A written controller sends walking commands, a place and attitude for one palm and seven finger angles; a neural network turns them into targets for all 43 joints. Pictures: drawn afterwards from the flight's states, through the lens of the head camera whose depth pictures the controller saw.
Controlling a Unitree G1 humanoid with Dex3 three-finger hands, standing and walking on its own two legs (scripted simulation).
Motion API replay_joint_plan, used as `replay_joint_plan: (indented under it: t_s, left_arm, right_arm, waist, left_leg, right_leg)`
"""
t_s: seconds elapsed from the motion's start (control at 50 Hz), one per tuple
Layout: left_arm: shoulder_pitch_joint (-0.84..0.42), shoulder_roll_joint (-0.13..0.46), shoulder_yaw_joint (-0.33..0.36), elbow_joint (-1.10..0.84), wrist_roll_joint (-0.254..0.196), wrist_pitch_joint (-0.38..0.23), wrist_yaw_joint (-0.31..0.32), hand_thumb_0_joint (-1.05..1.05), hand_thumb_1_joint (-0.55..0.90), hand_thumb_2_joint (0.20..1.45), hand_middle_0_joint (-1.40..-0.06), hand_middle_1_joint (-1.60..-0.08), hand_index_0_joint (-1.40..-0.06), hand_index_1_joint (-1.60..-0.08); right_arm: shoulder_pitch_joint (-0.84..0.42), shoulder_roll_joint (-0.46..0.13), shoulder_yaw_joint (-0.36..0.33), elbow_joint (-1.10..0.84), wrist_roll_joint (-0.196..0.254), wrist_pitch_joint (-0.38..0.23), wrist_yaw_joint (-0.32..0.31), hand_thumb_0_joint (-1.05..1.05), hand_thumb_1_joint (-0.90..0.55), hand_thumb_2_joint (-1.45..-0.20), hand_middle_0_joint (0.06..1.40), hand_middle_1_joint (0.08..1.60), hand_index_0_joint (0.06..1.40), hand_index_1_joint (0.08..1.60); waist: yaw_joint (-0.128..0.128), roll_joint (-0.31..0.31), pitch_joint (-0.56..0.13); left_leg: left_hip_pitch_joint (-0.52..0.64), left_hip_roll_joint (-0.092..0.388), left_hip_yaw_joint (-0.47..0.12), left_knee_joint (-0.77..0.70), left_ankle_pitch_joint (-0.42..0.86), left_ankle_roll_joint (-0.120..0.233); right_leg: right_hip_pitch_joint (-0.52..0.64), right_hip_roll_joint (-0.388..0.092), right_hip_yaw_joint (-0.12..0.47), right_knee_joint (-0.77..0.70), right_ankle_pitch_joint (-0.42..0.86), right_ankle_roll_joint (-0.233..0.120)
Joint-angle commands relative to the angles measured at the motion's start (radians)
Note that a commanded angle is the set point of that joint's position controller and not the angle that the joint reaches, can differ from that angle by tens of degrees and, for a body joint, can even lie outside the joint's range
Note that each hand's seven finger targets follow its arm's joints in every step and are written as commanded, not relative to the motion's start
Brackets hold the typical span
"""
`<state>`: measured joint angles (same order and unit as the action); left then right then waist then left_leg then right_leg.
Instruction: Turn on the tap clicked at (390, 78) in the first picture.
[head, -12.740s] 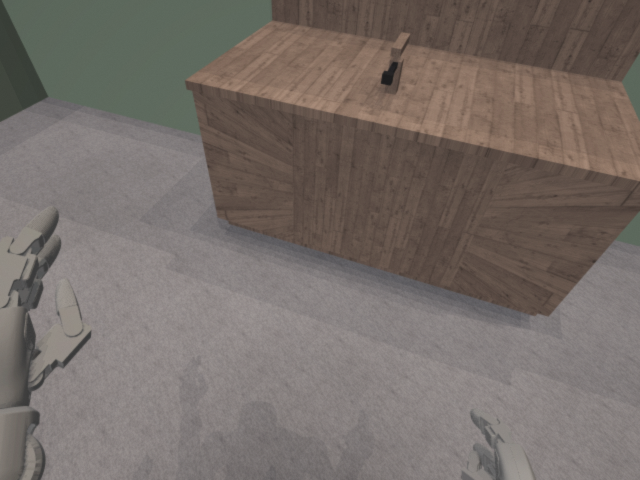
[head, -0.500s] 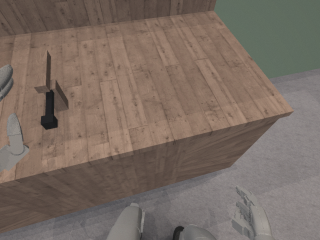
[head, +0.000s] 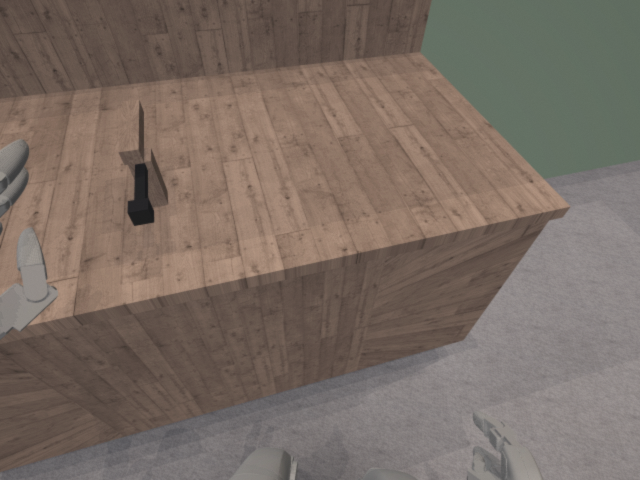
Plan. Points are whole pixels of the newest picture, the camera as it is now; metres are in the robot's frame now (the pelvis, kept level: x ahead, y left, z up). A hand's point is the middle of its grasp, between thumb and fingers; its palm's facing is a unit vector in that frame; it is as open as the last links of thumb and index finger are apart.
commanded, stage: come to a stop and stand still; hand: left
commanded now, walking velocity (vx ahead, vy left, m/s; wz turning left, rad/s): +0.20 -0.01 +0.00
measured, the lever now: (141, 211) +0.46 +0.28 +0.06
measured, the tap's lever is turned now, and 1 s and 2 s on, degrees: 0 0 0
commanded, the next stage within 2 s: look again from close up in 1.36 s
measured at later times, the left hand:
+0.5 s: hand out of the picture +0.13 +0.28 +0.19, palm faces +0.34 -0.80 -0.50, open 7.4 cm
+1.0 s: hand out of the picture +0.07 +0.28 +0.18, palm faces +0.38 -0.81 -0.46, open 7.4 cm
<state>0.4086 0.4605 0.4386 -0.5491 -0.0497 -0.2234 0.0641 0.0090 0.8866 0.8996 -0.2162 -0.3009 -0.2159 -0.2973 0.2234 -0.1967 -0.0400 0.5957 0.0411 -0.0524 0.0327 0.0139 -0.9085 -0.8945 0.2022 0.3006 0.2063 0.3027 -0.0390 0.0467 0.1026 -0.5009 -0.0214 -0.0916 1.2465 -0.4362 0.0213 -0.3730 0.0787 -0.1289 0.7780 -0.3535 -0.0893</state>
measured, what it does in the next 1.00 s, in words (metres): walks backwards: left foot, then right foot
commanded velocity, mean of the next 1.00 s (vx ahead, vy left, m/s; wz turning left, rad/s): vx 0.13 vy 0.00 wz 0.00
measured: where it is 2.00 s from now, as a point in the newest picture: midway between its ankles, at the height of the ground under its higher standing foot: outside the picture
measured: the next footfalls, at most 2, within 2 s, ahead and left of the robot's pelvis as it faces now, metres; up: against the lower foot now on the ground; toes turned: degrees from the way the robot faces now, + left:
left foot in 0.14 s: -0.08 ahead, +0.14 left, +0.00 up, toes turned -3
right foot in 0.32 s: +0.02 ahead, -0.04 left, +0.00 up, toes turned -1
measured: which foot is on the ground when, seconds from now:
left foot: up 0.00-0.12, down 0.14-0.32, up 0.34-0.56, down 0.58-0.86, up 0.88-1.00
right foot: down 0.00-0.18, up 0.20-0.30, down 0.32-0.62, up 0.64-0.82, down 0.84-1.00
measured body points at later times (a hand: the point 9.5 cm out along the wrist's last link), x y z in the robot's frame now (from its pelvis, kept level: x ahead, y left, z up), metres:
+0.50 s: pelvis -0.10 +0.02 +0.01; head -0.07 +0.04 +0.46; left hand +0.10 +0.32 +0.22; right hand +0.04 -0.21 -0.08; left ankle -0.14 +0.14 -0.59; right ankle -0.02 -0.04 -0.70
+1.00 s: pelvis -0.14 +0.03 +0.01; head -0.12 +0.02 +0.46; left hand +0.04 +0.32 +0.21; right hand +0.00 -0.21 -0.09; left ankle -0.16 +0.15 -0.62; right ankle -0.11 -0.04 -0.70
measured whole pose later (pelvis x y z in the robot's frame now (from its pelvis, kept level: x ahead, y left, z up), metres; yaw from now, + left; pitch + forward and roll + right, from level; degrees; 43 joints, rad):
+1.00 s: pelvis -0.14 +0.03 +0.01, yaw +1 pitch -2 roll -1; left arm 0.49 0.40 0.42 -0.48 -0.08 -0.19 0.09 0.01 0.89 0.90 -0.21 -0.30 -0.21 -0.30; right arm 0.24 -0.20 -0.03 0.62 0.02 -0.07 0.03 0.02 -0.91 -0.89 0.20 0.30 0.21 0.30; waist -0.01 0.03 0.10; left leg -0.53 -0.02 -0.06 1.25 -0.37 0.01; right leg -0.35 0.08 -0.07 0.70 -0.32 -0.10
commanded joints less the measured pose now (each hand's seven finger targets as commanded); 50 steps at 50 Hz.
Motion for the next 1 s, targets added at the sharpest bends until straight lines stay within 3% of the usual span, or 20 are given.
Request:
replay_joint_plan:
  t_s: [0.0,0.1,0.16,0.18,0.22,0.28,0.32,0.34,0.36,0.4,0.52,0.58,0.62,0.64,0.68,0.8,0.84,0.86,0.9,0.98]
  left_arm:
    - [0.005,0.145,0.131,-0.132,-0.015,-0.027,0.01,0.0,0.9,0.9,-0.2,-0.3,-0.2,-0.3]
    - [-0.122,0.184,0.102,-0.345,0.013,-0.051,0.052,0.0,0.9,0.9,-0.2,-0.3,-0.2,-0.3]
    - [-0.106,0.186,0.122,-0.392,0.033,-0.066,0.082,0.0,0.9,0.9,-0.2,-0.3,-0.2,-0.3]
    - [-0.151,0.193,0.11,-0.414,0.046,-0.078,0.097,0.0,0.9,0.9,-0.2,-0.3,-0.2,-0.3]
    - [-0.156,0.253,0.161,-0.333,0.036,-0.093,0.098,0.0,0.9,0.9,-0.2,-0.3,-0.2,-0.3]
    - [-0.117,0.079,0.069,-0.18,0.038,-0.065,0.046,0.0,0.9,0.9,-0.2,-0.3,-0.2,-0.3]
    - [-0.024,0.142,0.151,-0.106,-0.021,-0.046,0.036,0.0,0.9,0.9,-0.2,-0.3,-0.2,-0.3]
    - [0.12,0.168,0.226,-0.001,-0.014,-0.034,0.038,0.0,0.9,0.9,-0.2,-0.3,-0.2,-0.3]
    - [0.157,0.101,0.171,0.002,-0.035,-0.017,0.018,0.0,0.9,0.9,-0.2,-0.3,-0.2,-0.3]
    - [0.093,0.131,0.176,-0.049,-0.039,-0.021,-0.003,0.0,0.9,0.9,-0.2,-0.3,-0.2,-0.3]
    - [-0.059,0.161,0.095,-0.29,-0.011,-0.033,0.044,0.0,0.9,0.9,-0.2,-0.3,-0.2,-0.3]
    - [-0.126,0.128,0.045,-0.348,0.012,-0.049,0.08,0.0,0.9,0.9,-0.2,-0.3,-0.2,-0.3]
    - [-0.195,0.154,0.04,-0.362,0.036,-0.048,0.096,0.0,0.9,0.9,-0.2,-0.3,-0.2,-0.3]
    - [-0.277,0.239,0.095,-0.371,0.021,-0.056,0.088,0.0,0.9,0.9,-0.2,-0.3,-0.2,-0.3]
    - [-0.193,0.121,0.054,-0.192,0.038,-0.058,0.076,0.0,0.9,0.9,-0.2,-0.3,-0.2,-0.3]
    - [0.084,0.117,0.149,-0.019,-0.017,-0.004,0.045,0.0,0.9,0.9,-0.2,-0.3,-0.2,-0.3]
    - [0.09,0.106,0.122,0.035,-0.031,-0.002,0.034,0.0,0.9,0.9,-0.2,-0.3,-0.2,-0.3]
    - [0.03,0.135,0.151,0.012,-0.046,-0.013,0.04,0.0,0.9,0.9,-0.2,-0.3,-0.2,-0.3]
    - [0.017,0.089,0.07,-0.094,-0.04,-0.014,0.032,0.0,0.9,0.9,-0.2,-0.3,-0.2,-0.3]
    - [-0.041,0.159,0.078,-0.286,-0.019,-0.053,0.061,0.0,0.9,0.9,-0.2,-0.3,-0.2,-0.3]
  right_arm:
    - [-0.085,-0.113,-0.032,-0.174,-0.004,-0.02,0.002,0.0,-0.9,-0.9,0.2,0.3,0.2,0.3]
    - [-0.065,-0.107,-0.022,-0.143,-0.021,-0.091,-0.028,0.0,-0.9,-0.9,0.2,0.3,0.2,0.3]
    - [-0.048,-0.1,-0.042,-0.118,-0.046,-0.137,-0.054,0.0,-0.9,-0.9,0.2,0.3,0.2,0.3]
    - [-0.071,-0.071,-0.031,-0.114,-0.054,-0.158,-0.057,0.0,-0.9,-0.9,0.2,0.3,0.2,0.3]
    - [-0.076,-0.051,-0.007,-0.105,-0.06,-0.168,-0.058,0.0,-0.9,-0.9,0.2,0.3,0.2,0.3]
    - [-0.046,-0.13,-0.051,-0.1,-0.013,-0.116,-0.021,0.0,-0.9,-0.9,0.2,0.3,0.2,0.3]
    - [-0.059,-0.143,-0.062,-0.162,-0.012,-0.109,-0.034,0.0,-0.9,-0.9,0.2,0.3,0.2,0.3]
    - [-0.058,-0.125,-0.055,-0.179,-0.011,-0.092,-0.031,0.0,-0.9,-0.9,0.2,0.3,0.2,0.3]
    - [-0.022,-0.141,-0.067,-0.171,0.0,-0.066,-0.02,0.0,-0.9,-0.9,0.2,0.3,0.2,0.3]
    - [-0.077,-0.124,-0.053,-0.161,0.006,-0.03,-0.001,0.0,-0.9,-0.9,0.2,0.3,0.2,0.3]
    - [-0.059,-0.097,-0.012,-0.144,-0.027,-0.116,-0.046,0.0,-0.9,-0.9,0.2,0.3,0.2,0.3]
    - [-0.011,-0.1,-0.007,-0.115,-0.037,-0.176,-0.082,0.0,-0.9,-0.9,0.2,0.3,0.2,0.3]
    - [-0.043,-0.083,-0.006,-0.088,-0.044,-0.196,-0.08,0.0,-0.9,-0.9,0.2,0.3,0.2,0.3]
    - [-0.046,-0.074,0.01,-0.078,-0.049,-0.21,-0.071,0.0,-0.9,-0.9,0.2,0.3,0.2,0.3]
    - [-0.051,-0.089,-0.01,-0.051,-0.037,-0.181,-0.045,0.0,-0.9,-0.9,0.2,0.3,0.2,0.3]
    - [-0.026,-0.14,-0.034,-0.158,-0.001,-0.088,-0.025,0.0,-0.9,-0.9,0.2,0.3,0.2,0.3]
    - [-0.027,-0.113,-0.038,-0.18,0.01,-0.081,-0.026,0.0,-0.9,-0.9,0.2,0.3,0.2,0.3]
    - [-0.056,-0.113,-0.039,-0.181,0.001,-0.084,-0.034,0.0,-0.9,-0.9,0.2,0.3,0.2,0.3]
    - [-0.058,-0.156,-0.055,-0.179,-0.003,-0.08,-0.002,0.0,-0.9,-0.9,0.2,0.3,0.2,0.3]
    - [-0.072,-0.107,-0.008,-0.154,-0.022,-0.082,-0.024,0.0,-0.9,-0.9,0.2,0.3,0.2,0.3]
  waist:
    - [0.008,-0.068,-0.106]
    - [0.038,-0.056,-0.262]
    - [0.042,0.223,-0.255]
    - [0.028,0.416,-0.195]
    - [0.002,0.509,-0.125]
    - [0.079,-0.133,-0.204]
    - [0.033,-0.384,-0.232]
    - [0.045,-0.269,-0.196]
    - [0.042,-0.247,-0.18]
    - [0.006,-0.185,-0.093]
    - [0.052,-0.122,-0.247]
    - [0.036,0.194,-0.278]
    - [0.038,0.304,-0.249]
    - [0.0,0.384,-0.178]
    - [0.005,0.174,0.024]
    - [0.044,-0.031,-0.165]
    - [0.009,-0.333,-0.186]
    - [0.013,-0.376,-0.152]
    - [0.03,-0.197,-0.08]
    - [0.033,-0.068,-0.11]
  left_leg:
    - [0.071,0.049,-0.065,0.275,0.079,0.009]
    - [0.235,0.03,0.058,-0.433,0.117,0.037]
    - [0.363,0.06,0.169,-1.096,0.568,0.034]
    - [0.374,0.112,0.137,-1.059,0.788,0.046]
    - [0.267,0.191,-0.033,-0.734,0.818,0.073]
    - [0.147,0.046,0.059,-0.148,0.511,0.035]
    - [-0.011,-0.077,0.072,0.258,-0.035,0.004]
    - [-0.12,-0.052,0.042,0.324,-0.023,0.002]
    - [-0.099,0.005,-0.058,0.322,0.068,0.0]
    - [-0.065,0.049,-0.046,0.363,0.135,-0.018]
    - [0.305,0.009,0.148,-0.495,0.029,0.042]
    - [0.46,0.057,0.171,-0.991,0.278,0.065]
    - [0.462,0.177,0.094,-0.924,0.676,0.1]
    - [0.355,0.25,-0.103,-0.896,0.584,0.137]
    - [0.263,0.324,-0.242,-0.891,0.437,0.187]
    - [0.121,0.17,-0.038,-0.444,0.338,0.084]
    - [-0.062,-0.034,0.07,-0.001,0.004,0.025]
    - [-0.184,-0.026,0.033,0.131,-0.028,-0.008]
    - [-0.123,0.033,-0.076,0.132,0.069,-0.026]
    - [0.083,0.069,0.023,-0.157,0.115,-0.005]
  right_leg:
    - [-0.308,-0.367,0.458,-0.34,0.085,-0.19]
    - [-0.152,-0.294,0.354,-0.133,0.146,-0.11]
    - [-0.062,-0.062,0.074,0.293,-0.006,-0.011]
    - [-0.12,0.008,-0.015,0.399,-0.129,0.025]
    - [-0.113,-0.064,0.174,0.194,-0.236,0.013]
    - [0.247,-0.11,0.132,-0.27,0.217,-0.057]
    - [0.228,-0.249,0.253,-0.315,0.554,-0.107]
    - [0.184,-0.319,0.342,-0.297,0.577,-0.15]
    - [0.023,-0.367,0.484,-0.387,0.152,-0.169]
    - [-0.266,-0.368,0.512,-0.457,-0.153,-0.183]
    - [-0.227,-0.248,0.358,-0.386,-0.252,-0.089]
    - [-0.09,-0.056,0.151,0.073,-0.101,0.0]
    - [-0.171,0.03,0.033,0.408,-0.15,0.055]
    - [-0.228,-0.001,0.1,0.515,-0.176,0.059]
    - [-0.319,-0.066,0.237,0.428,-0.101,0.039]
    - [0.231,-0.065,0.068,-0.275,0.204,0.02]
    - [0.323,-0.23,0.328,-0.35,0.356,-0.086]
    - [0.266,-0.372,0.529,-0.416,0.262,-0.146]
    - [0.051,-0.41,0.646,-0.453,0.204,-0.18]
    - [-0.077,-0.343,0.437,-0.479,0.035,-0.144]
